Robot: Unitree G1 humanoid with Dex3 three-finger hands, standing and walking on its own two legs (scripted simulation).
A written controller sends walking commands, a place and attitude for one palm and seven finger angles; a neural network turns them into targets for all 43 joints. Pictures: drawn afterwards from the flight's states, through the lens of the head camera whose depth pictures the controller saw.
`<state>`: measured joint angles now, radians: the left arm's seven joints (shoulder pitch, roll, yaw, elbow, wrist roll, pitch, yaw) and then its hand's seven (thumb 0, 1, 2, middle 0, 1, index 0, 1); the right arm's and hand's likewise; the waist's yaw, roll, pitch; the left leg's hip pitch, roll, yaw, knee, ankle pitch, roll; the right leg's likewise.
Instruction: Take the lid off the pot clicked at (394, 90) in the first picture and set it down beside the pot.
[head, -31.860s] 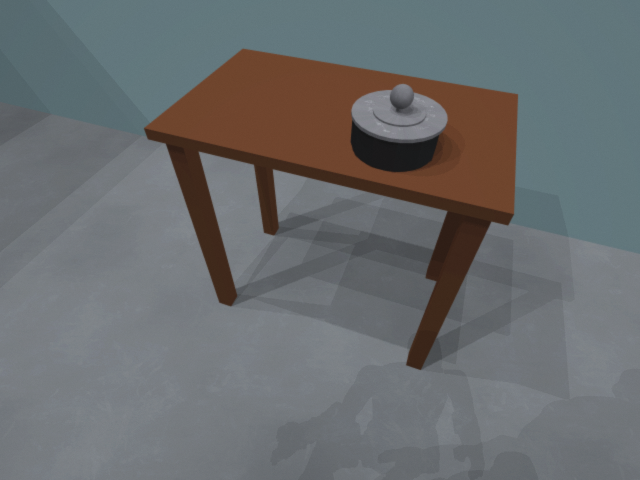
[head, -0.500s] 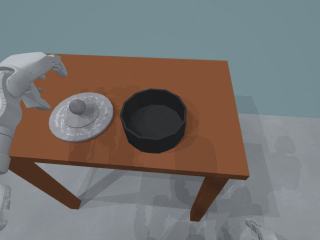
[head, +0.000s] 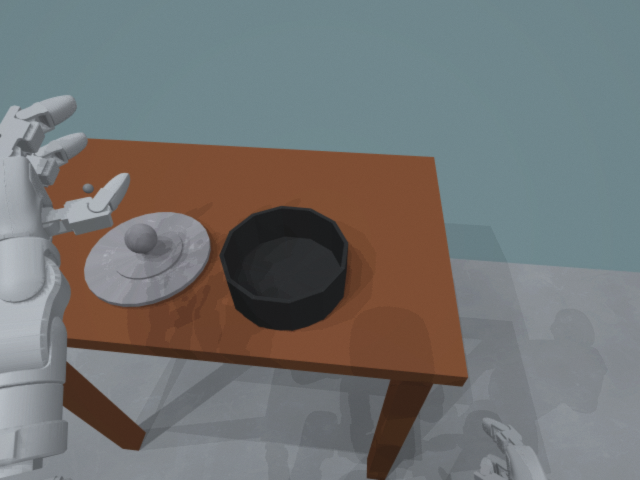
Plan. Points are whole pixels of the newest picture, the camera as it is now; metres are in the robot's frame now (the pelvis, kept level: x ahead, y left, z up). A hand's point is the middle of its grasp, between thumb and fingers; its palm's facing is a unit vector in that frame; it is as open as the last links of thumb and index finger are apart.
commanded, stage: draw the hand back to the body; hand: left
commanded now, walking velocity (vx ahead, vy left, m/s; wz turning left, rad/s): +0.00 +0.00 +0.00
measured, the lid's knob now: (141, 238) +0.44 +0.32 +0.03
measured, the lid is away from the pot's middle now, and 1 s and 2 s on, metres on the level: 0.24 0.24 0.24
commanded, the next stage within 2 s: step back with the hand held close in 1.30 s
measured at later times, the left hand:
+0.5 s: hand (67, 249) +0.26 +0.26 +0.21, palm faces +0.48 -0.84 -0.25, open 7.8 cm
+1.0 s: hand (33, 320) +0.20 +0.26 +0.20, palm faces +0.44 -0.84 -0.32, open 7.4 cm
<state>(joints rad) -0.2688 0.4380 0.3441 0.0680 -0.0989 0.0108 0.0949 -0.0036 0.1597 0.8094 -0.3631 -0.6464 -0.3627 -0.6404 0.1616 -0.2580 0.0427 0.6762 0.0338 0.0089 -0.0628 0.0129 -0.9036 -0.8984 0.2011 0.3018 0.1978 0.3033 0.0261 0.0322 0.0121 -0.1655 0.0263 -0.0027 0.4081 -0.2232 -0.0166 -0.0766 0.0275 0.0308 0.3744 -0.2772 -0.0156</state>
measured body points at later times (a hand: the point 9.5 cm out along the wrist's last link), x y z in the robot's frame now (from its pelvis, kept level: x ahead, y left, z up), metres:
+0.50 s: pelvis +0.00 -0.01 +0.00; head -0.01 -0.03 +0.45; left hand +0.23 +0.30 +0.23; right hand +0.20 -0.23 -0.09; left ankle +0.00 +0.13 -0.74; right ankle -0.05 -0.11 -0.74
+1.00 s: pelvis -0.01 +0.01 +0.00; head -0.02 +0.00 +0.45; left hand +0.17 +0.30 +0.21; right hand +0.19 -0.20 -0.08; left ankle +0.00 +0.13 -0.74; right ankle -0.05 -0.11 -0.74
